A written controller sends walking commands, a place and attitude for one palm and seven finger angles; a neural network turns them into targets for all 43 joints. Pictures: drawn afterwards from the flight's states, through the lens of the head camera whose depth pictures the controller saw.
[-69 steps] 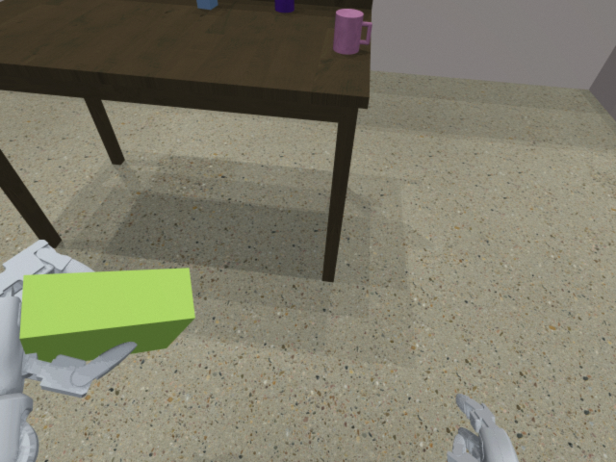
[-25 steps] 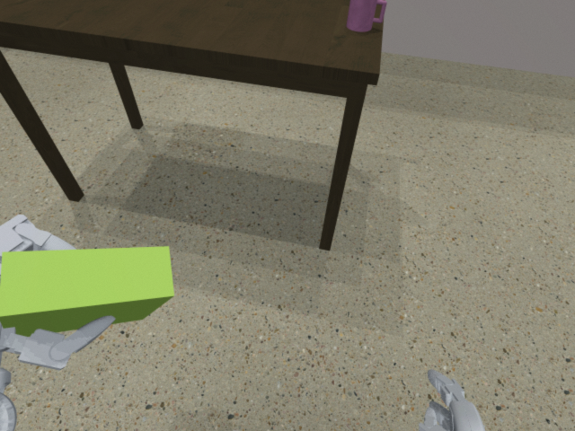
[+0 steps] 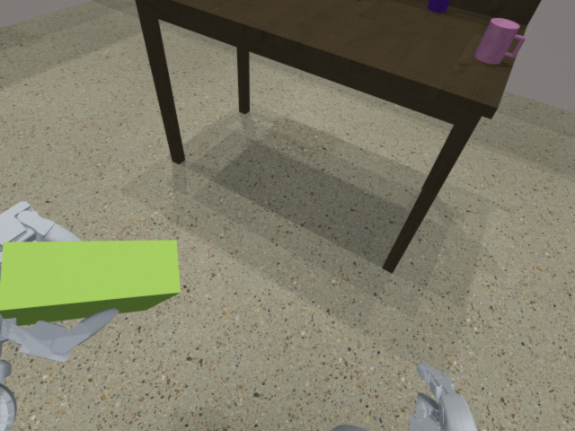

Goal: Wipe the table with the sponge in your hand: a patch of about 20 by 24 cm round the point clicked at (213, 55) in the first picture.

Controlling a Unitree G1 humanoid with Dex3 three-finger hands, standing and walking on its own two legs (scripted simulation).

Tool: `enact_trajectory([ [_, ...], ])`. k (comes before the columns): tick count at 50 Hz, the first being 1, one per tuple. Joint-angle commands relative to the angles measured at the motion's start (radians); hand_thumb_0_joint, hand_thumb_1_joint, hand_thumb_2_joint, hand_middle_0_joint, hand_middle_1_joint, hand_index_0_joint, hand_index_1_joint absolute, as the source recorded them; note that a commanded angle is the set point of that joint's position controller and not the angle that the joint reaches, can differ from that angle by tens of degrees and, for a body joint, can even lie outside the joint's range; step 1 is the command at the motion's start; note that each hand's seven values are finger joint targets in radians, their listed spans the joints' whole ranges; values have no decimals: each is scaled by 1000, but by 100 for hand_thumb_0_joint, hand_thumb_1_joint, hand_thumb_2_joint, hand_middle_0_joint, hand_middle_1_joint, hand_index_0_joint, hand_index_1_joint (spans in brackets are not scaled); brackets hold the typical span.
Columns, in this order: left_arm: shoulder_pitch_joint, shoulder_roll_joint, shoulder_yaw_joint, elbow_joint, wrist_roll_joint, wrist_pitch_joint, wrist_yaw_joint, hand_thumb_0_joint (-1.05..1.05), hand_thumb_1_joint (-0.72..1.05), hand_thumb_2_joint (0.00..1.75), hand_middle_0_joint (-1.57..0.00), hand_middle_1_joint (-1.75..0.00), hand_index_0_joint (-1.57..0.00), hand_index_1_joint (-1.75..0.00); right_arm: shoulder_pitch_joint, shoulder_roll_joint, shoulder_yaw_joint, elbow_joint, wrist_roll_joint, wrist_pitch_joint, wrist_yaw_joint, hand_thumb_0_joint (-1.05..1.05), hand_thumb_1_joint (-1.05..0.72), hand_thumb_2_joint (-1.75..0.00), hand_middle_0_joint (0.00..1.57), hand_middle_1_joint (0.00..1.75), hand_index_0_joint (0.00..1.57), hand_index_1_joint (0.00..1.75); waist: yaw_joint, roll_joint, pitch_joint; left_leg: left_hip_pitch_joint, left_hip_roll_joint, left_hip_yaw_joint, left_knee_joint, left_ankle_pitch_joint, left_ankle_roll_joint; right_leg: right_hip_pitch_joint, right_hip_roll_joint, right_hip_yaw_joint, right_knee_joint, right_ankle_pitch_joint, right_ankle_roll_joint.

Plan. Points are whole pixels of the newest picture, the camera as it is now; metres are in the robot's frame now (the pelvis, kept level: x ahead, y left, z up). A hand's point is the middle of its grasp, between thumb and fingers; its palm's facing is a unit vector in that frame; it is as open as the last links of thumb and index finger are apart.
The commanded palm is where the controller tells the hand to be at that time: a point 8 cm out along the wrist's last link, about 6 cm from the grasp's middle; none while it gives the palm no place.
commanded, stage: walk to a spot facing it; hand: left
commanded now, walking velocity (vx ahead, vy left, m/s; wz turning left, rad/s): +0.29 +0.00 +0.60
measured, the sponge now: (116, 282) +0.23 +0.20 +0.15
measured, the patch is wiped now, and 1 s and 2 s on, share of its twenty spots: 0.00 0.00 0.00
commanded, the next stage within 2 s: none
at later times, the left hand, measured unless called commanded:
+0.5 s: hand out of the picture +0.14 +0.27 +0.18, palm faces +0.66 -0.63 -0.41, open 9.5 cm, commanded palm +0.09 +0.29 +0.18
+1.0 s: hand (9, 318) +0.18 +0.27 +0.17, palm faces +0.78 -0.48 -0.41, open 9.5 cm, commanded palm +0.12 +0.28 +0.18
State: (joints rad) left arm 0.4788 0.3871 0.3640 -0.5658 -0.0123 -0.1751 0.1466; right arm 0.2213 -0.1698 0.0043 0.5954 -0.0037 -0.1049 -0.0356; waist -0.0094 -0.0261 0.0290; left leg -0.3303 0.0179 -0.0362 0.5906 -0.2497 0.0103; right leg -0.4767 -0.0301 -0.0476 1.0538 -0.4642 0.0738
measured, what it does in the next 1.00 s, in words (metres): walks ahead, turning left: right foot, then left foot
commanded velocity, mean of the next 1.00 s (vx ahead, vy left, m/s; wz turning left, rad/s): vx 0.34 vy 0.00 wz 0.44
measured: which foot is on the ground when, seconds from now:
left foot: down 0.00-0.18, up 0.20-0.52, down 0.54-0.84, up 0.86-1.00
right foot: up 0.00-0.16, down 0.18-0.52, up 0.54-0.82, down 0.84-1.00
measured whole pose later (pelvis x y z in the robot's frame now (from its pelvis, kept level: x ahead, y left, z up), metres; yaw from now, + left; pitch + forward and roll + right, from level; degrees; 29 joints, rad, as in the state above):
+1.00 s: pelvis +0.12 -0.04 +0.00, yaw +30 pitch -2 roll +2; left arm 0.43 0.30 0.31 -0.40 0.00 -0.18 0.14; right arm 0.21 -0.23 0.00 0.70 0.00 -0.05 -0.06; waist 0.03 0.04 0.05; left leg -0.54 0.05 0.04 1.24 -0.37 -0.02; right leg -0.23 -0.12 -0.21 0.59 -0.31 -0.02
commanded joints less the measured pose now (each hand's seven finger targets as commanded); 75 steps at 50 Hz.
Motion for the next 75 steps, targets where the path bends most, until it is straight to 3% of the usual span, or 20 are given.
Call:
enact_trajectory([
  [1, -42, 103, 66, -216, -19, -54, 11, 0, 10, 130, -120, -160, -120, -160, -58, -157, -56, -132, 12, -51, -9, 0, -90, -90, 20, 30, 20, 30, -3, 282, -100, 32, 192, -250, -299, -123, 152, 38, 14, -24, -118, 22, 4],
  [7, -116, 96, 43, -117, -16, -22, 0, 0, 10, 130, -120, -160, -120, -160, -106, -127, -28, -137, 4, -20, -30, 0, -90, -90, 20, 30, 20, 30, 37, 194, -71, -243, 103, -215, -146, -336, 96, 434, 8, -10, -651, -14, -65],
  [9, -161, 188, 81, -108, -18, -11, 3, 0, 10, 130, -120, -160, -120, -160, -121, -108, -31, -146, 2, -12, -31, 0, -90, -90, 20, 30, 20, 30, 43, -256, -23, -512, -55, 38, 505, -302, -23, 439, -450, 584, -913, -188, -247],
  [16, -140, 167, 87, -142, -8, -58, 18, 0, 10, 130, -120, -160, -120, -160, -132, -118, -32, -139, -12, 8, -46, 0, -90, -90, 20, 30, 20, 30, 16, -115, -12, -309, 74, 100, 448, -110, -52, 359, -322, 24, -783, 396, -177],
  [24, -127, 139, 82, -202, -22, -46, 70, 0, 10, 130, -120, -160, -120, -160, -44, -116, -50, -187, -10, -7, -48, 0, -90, -90, 20, 30, 20, 30, -1, -113, -174, 138, -58, 320, -100, -56, -4, 346, -274, -102, -397, 613, -138],
  [25, -157, 135, 71, -235, -19, -61, 72, 0, 10, 130, -120, -160, -120, -160, -29, -132, -57, -192, -2, -9, -53, 0, -90, -90, 20, 30, 20, 30, -36, 27, -225, 350, 6, 207, -135, -8, 36, 194, -239, -139, -146, 579, -89],
  [26, -114, 103, 51, -242, -23, -78, 70, 0, 10, 130, -120, -160, -120, -160, -39, -161, -63, -190, -4, -13, -46, 0, -90, -90, 20, 30, 20, 30, -31, 333, -236, 515, 278, -212, -179, 226, 169, -93, -85, -148, 138, 47, -18],
  [27, -167, 138, 70, -274, -12, -96, 74, 0, 10, 130, -120, -160, -120, -160, -38, -153, -52, -187, 6, -23, -25, 0, -90, -90, 20, 30, 20, 30, -19, 322, -212, 526, 427, -512, -238, 457, 283, -228, -27, -44, 294, -181, -30],
  [30, -104, 187, 136, -227, 2, -83, 32, 0, 10, 130, -120, -160, -120, -160, -78, -150, -71, -145, 18, -12, -12, 0, -90, -90, 20, 30, 20, 30, -4, 235, -101, 206, 384, -400, -302, -80, 281, -240, -133, 72, 257, -40, -21],
  [40, -118, 96, 74, -35, -7, -68, 17, 0, 10, 130, -120, -160, -120, -160, -84, -127, -39, -104, 10, -41, -48, 0, -90, -90, 20, 30, 20, 30, 31, 156, -67, -159, 178, -11, -119, -414, 97, 364, -5, -148, -490, 77, -11],
  [41, -140, 94, 60, -20, 0, -55, 15, 0, 10, 130, -120, -160, -120, -160, -75, -112, -37, -107, 13, -35, -49, 0, -90, -90, 20, 30, 20, 30, 37, 9, -75, -205, 104, 61, 124, -387, 66, 388, -90, -15, -627, -43, -52],
  [42, -169, 151, 84, -16, 3, -43, 20, 0, 10, 130, -120, -160, -120, -160, -99, -88, -33, -119, 12, -27, -46, 0, -90, -90, 20, 30, 20, 30, 47, -328, -60, -415, -7, 137, 468, -361, 18, 462, -345, 428, -802, -162, -169],
  [43, -196, 198, 117, -23, -10, -45, 28, 0, 10, 130, -120, -160, -120, -160, -133, -130, -42, -126, 0, -40, -42, 0, -90, -90, 20, 30, 20, 30, 57, -334, -59, -489, -5, 33, 678, -309, -1, 456, -478, 644, -888, -144, -242],
  [49, -192, 161, 79, -127, 3, -94, 16, 0, 10, 130, -120, -160, -120, -160, -137, -132, -37, -95, -1, -2, -35, 0, -90, -90, 20, 30, 20, 30, 19, -114, -21, -367, 83, 71, 603, -76, -41, 370, -343, 93, -800, 288, -194],
  [59, -107, 134, 107, -213, -17, -90, 73, 0, 10, 130, -120, -160, -120, -160, -53, -126, -65, -174, 3, 6, -45, 0, -90, -90, 20, 30, 20, 30, 11, -49, -143, 119, -5, 283, -101, 16, -3, 350, -257, -81, -498, 384, -158],
  [61, -92, 96, 75, -198, -17, -105, 68, 0, 10, 130, -120, -160, -120, -160, -45, -169, -80, -181, 10, 1, -48, 0, -90, -90, 20, 30, 20, 30, -13, 334, -194, 430, 263, -168, -207, 122, 132, 1, -88, -153, -34, 85, -53],
  [62, -146, 119, 80, -205, -10, -120, 70, 0, 10, 130, -120, -160, -120, -160, -52, -155, -63, -185, 12, -5, -32, 0, -90, -90, 20, 30, 20, 30, -9, 350, -164, 451, 415, -466, -273, 342, 245, -155, -13, -64, 155, -170, -52],
  [63, -144, 185, 114, -139, 0, -115, 49, 0, 10, 130, -120, -160, -120, -160, -80, -159, -62, -159, 13, -7, -25, 0, -90, -90, 20, 30, 20, 30, -4, 285, -148, 372, 455, -479, -292, 166, 270, -210, -81, 35, 222, -133, -55],
  [69, -38, 130, 113, -291, -13, -125, 29, 0, 10, 130, -120, -160, -120, -160, -94, -128, -58, -134, 14, -48, -14, 0, -90, -90, 20, 30, 20, 30, 22, 287, -104, 55, 286, -78, -351, -123, 171, -19, -114, -47, -53, 100, -30],
  [75, -83, 98, 91, -110, -10, -103, 24, 0, 10, 130, -120, -160, -120, -160, -72, -130, -49, -103, 5, -55, -40, 0, -90, -90, 20, 30, 20, 30, 19, 222, -80, 0, 244, 11, -268, -250, 122, 216, -24, -167, -411, 108, -10],
])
